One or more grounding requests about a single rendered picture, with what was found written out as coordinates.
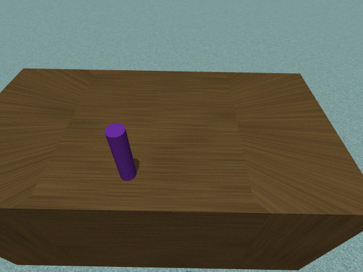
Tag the can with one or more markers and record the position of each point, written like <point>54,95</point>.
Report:
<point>118,142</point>

